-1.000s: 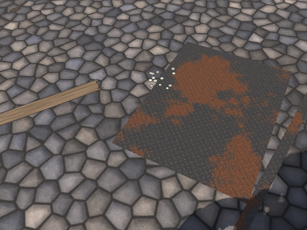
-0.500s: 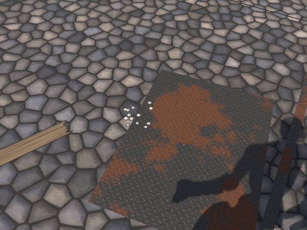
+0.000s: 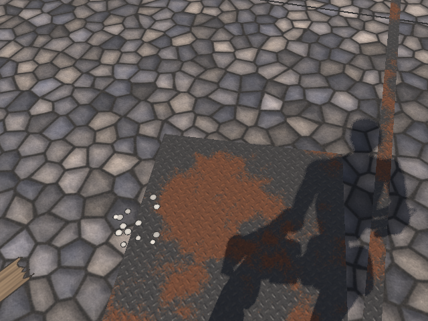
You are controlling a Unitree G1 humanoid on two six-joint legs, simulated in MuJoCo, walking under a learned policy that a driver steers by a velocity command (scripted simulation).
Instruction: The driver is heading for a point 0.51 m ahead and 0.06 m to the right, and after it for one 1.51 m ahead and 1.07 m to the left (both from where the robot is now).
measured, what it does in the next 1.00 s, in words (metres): walks ahead: left foot, then right foot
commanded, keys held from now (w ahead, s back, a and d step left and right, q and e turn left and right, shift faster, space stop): w+e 0.52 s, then q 0.48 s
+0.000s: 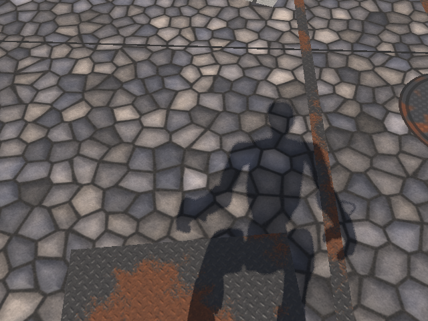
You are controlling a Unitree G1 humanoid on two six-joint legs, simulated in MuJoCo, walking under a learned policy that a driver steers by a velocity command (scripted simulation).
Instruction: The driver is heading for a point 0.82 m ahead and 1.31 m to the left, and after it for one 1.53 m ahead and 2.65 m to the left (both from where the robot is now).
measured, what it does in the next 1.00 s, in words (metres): steps on the spot, turning left: left foot, then right foot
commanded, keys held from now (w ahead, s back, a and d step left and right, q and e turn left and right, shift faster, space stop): q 1.00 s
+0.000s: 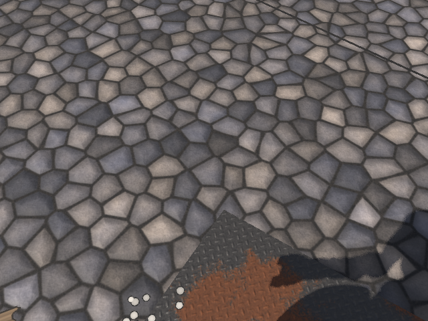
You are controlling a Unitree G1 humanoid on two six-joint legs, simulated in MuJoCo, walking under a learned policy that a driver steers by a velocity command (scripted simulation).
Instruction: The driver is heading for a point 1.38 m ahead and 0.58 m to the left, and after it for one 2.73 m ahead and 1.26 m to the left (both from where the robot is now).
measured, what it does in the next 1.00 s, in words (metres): walks ahead, turning left: left foot, then right foot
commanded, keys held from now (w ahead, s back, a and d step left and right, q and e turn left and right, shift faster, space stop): q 0.06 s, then w+q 0.76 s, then w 0.18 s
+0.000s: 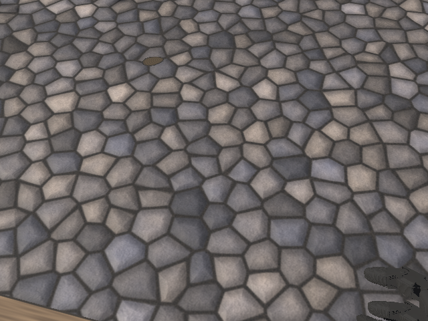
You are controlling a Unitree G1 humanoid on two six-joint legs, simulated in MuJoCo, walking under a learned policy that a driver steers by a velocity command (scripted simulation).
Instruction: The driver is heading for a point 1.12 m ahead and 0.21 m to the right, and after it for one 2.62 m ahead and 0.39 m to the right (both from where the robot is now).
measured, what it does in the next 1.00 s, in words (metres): walks ahead: right foot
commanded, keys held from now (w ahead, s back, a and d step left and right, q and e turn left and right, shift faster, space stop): w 0.98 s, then w+e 0.02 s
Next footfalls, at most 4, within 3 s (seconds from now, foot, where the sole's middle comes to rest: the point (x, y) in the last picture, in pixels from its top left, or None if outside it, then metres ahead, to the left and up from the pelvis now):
0.52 right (284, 305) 0.48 -0.13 -0.75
1.06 left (211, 213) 0.77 0.11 -0.75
1.58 right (291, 159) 1.03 -0.17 -0.75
2.08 left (272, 94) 1.37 -0.10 -0.75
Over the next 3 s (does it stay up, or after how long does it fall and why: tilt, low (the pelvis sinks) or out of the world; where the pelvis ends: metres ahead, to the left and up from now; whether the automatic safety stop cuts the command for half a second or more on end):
stays up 1.60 -0.29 0.00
